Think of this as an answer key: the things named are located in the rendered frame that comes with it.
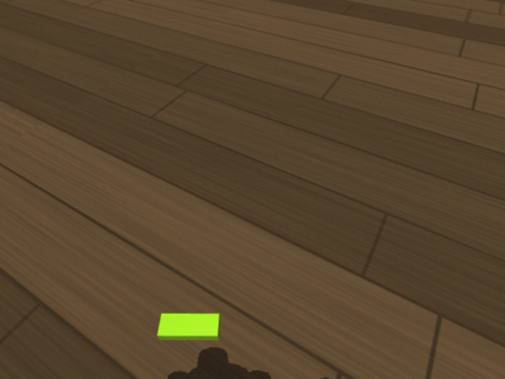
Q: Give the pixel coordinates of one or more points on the carton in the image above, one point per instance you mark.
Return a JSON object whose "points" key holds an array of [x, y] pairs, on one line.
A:
{"points": [[189, 326]]}

